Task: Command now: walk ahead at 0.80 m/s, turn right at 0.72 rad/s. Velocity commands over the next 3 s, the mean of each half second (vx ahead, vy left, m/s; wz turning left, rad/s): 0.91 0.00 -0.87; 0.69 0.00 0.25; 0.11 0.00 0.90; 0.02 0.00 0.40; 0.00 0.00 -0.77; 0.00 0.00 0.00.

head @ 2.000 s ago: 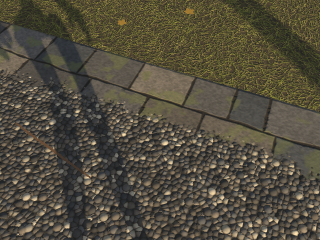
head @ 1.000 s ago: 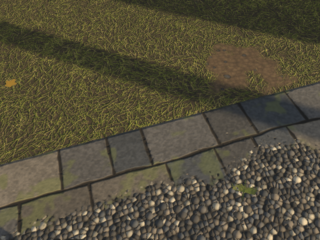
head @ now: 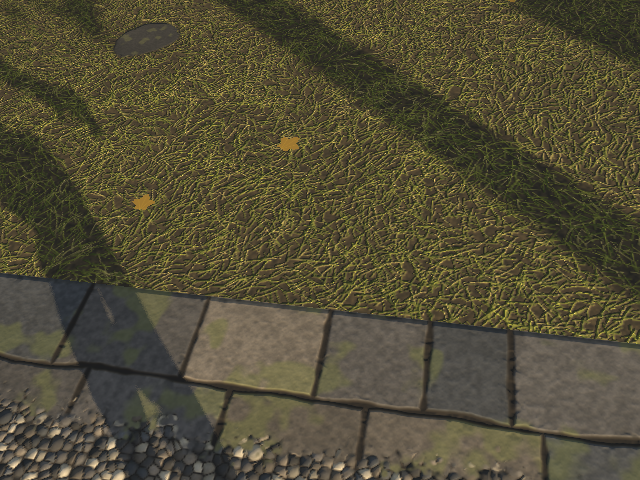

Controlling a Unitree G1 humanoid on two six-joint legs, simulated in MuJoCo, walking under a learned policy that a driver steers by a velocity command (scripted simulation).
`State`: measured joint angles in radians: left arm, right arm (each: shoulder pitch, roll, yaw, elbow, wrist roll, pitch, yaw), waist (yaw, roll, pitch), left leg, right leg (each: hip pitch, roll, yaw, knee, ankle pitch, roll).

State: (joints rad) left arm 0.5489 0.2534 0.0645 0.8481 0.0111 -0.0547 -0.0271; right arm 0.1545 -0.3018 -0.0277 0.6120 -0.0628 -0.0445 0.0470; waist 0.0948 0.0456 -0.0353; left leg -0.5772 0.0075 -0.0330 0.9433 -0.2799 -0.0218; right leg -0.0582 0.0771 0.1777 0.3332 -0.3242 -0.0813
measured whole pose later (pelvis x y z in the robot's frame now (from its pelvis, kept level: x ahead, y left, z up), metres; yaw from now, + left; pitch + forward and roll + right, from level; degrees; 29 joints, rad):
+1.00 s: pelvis +0.75 -0.25 -0.02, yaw -18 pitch -1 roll -1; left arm 0.27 0.27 0.04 0.81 -0.01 -0.07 0.08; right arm 0.17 -0.30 -0.06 0.73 0.03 -0.05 0.06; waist 0.03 0.03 0.11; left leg -0.61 -0.02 0.12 0.62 0.11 0.03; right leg 0.06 0.04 -0.27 0.48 -0.44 -0.04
